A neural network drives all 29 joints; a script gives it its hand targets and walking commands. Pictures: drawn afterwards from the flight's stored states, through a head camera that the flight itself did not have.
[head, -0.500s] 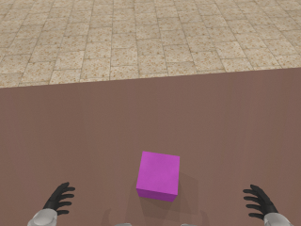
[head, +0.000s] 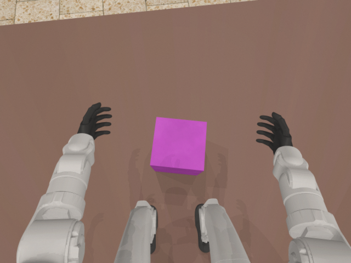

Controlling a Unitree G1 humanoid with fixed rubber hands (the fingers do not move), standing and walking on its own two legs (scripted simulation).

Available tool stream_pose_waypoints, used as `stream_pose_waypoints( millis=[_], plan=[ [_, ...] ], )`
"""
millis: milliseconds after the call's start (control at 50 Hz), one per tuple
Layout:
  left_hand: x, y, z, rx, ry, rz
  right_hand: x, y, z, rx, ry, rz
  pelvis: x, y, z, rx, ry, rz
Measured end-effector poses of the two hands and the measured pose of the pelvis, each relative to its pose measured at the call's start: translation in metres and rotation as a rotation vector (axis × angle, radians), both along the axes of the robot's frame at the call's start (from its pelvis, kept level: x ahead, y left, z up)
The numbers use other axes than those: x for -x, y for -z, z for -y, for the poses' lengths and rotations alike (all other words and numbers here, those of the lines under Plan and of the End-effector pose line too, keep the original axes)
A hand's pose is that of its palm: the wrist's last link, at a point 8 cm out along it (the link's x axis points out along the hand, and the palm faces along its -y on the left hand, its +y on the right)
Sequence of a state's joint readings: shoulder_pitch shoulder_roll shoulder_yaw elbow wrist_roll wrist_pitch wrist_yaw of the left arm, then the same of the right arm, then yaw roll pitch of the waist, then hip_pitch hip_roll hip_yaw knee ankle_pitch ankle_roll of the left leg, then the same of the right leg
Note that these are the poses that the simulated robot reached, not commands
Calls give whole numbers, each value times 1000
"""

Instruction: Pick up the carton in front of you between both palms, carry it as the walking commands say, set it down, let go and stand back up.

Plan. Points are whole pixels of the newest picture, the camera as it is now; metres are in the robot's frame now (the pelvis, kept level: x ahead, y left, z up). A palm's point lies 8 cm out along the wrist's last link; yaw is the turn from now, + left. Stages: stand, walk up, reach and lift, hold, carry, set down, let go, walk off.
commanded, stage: reach and lift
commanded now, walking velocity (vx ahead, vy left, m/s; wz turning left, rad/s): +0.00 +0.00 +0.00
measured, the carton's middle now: (178, 148) +0.45 -0.02 -0.55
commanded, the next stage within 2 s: none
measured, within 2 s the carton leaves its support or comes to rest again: leaves its support in 1.96 s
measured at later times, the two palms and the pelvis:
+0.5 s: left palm (118, 115) +0.49 +0.17 -0.20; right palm (245, 127) +0.44 -0.21 -0.20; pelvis -0.01 +0.01 -0.07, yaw -1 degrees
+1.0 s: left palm (133, 138) +0.48 +0.17 -0.43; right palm (227, 146) +0.43 -0.21 -0.43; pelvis -0.06 +0.01 -0.27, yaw -2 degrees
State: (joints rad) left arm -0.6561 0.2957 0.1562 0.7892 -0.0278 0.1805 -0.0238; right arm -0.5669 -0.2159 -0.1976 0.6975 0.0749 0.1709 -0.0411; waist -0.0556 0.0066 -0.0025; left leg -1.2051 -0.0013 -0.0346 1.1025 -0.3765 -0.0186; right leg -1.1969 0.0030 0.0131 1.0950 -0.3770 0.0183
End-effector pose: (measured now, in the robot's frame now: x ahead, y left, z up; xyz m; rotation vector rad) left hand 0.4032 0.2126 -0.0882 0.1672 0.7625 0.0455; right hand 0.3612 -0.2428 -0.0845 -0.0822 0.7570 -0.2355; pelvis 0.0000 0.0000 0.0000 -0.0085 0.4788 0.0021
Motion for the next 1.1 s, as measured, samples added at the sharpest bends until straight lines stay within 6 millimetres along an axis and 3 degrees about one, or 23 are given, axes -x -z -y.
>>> stream_pose_waypoints(
  millis=[180, 320, 400, 480, 600, 740, 900, 1100],
  plan=[
    [-63, 18, 26, 60, 29, 68, -58, 21, -23, -50, 30, 87, 33, 30, -2, 8, -3, -121],
    [-96, 39, 40, 75, 38, 103, -84, 45, -34, -50, 42, 116, 32, 42, -4, 10, -3, -226],
    [-97, 64, 42, 77, 31, 95, -84, 70, -36, -53, 40, 105, 22, 48, -5, 9, -2, -290],
    [-92, 102, 42, 74, 17, 74, -82, 104, -36, -57, 43, 88, 12, 67, -6, 11, 0, -353],
    [-81, 179, 40, 66, -1, 45, -76, 175, -33, -50, 48, 52, 8, 115, -6, 18, 6, -425],
    [-72, 261, 39, 64, -2, 65, -69, 255, -28, -39, 43, 53, 21, 180, -6, 23, 14, -420],
    [-74, 310, 41, 64, -6, 86, -71, 308, -30, -53, 47, 73, 46, 243, -6, 17, 19, -329],
    [-74, 374, 49, 66, -13, 19, -72, 376, -38, -71, 38, 9, 64, 288, -5, 11, 22, -231]
  ],
)
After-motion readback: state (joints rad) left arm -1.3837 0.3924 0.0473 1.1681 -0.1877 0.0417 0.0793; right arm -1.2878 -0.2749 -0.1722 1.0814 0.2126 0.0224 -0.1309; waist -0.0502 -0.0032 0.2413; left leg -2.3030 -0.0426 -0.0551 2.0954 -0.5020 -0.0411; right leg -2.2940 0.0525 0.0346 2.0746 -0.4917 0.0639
